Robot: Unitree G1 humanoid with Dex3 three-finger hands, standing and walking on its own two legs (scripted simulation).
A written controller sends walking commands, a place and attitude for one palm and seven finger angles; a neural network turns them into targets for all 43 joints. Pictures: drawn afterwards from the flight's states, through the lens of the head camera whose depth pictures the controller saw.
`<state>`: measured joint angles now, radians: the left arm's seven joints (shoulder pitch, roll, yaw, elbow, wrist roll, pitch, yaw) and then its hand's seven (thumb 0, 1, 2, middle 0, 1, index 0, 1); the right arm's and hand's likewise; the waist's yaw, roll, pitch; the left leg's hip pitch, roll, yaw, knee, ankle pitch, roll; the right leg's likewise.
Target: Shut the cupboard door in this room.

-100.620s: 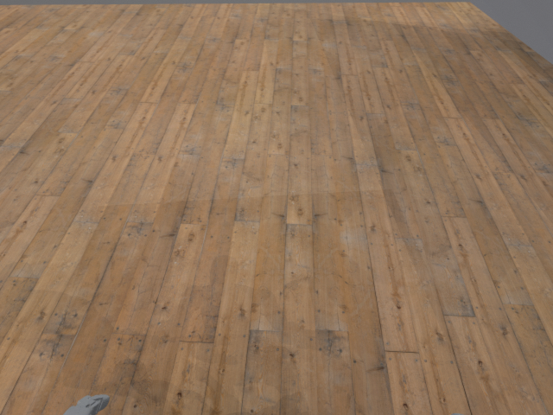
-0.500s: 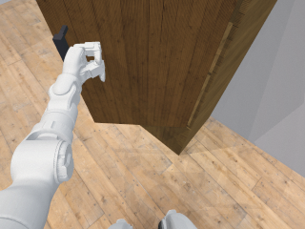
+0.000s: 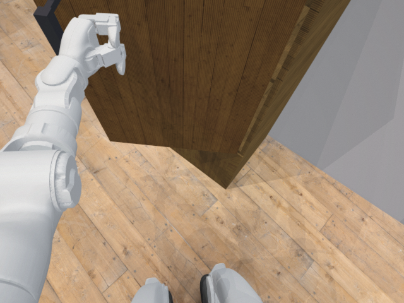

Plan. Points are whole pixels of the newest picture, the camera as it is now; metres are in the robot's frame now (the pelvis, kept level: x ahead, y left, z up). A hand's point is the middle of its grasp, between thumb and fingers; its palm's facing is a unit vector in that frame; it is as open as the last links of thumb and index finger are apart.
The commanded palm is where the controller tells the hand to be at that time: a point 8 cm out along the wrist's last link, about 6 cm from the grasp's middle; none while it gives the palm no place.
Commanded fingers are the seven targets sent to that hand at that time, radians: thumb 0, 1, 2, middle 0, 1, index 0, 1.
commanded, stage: push the door shut along its arc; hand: left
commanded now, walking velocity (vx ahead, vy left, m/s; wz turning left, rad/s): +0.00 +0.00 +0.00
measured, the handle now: (67, 43) +0.59 +0.17 +0.12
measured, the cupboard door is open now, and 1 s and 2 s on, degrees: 34 21 21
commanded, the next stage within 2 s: pull the fist back off the door in 0.32 s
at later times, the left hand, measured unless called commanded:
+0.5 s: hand (136, 30) +0.59 +0.04 +0.14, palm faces -0.26 -0.96 +0.11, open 3.3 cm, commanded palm +0.59 +0.07 +0.12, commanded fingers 0.00 0.90 0.90 -1.30 -1.50 -1.30 -1.50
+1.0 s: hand (147, 49) +0.55 +0.03 +0.12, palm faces +0.03 -1.00 -0.04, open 3.1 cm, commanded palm +0.51 +0.07 +0.12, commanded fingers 0.00 0.90 0.90 -1.30 -1.50 -1.30 -1.50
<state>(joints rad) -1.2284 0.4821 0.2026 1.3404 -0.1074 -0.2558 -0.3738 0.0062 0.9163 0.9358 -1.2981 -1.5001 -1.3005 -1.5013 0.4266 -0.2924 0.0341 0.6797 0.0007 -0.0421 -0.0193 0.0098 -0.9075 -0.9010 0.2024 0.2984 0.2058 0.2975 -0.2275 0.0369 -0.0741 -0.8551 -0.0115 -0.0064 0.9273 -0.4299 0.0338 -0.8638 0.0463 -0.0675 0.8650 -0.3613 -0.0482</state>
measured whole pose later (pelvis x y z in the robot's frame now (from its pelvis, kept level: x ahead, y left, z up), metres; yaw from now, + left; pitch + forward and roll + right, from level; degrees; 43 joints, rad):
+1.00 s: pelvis +0.03 -0.01 +0.01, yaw -1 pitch +20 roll -1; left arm -1.06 0.20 0.24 1.23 0.02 -0.36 0.20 0.02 0.90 0.90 -1.30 -1.50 -1.30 -1.50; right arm 0.48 -0.25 -0.01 0.66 -0.06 0.02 0.10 0.01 -0.91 -0.90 0.20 0.30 0.20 0.30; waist -0.18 0.05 -0.14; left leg -0.74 0.00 0.02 0.84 -0.44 0.03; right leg -0.77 0.06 -0.03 0.81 -0.38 -0.05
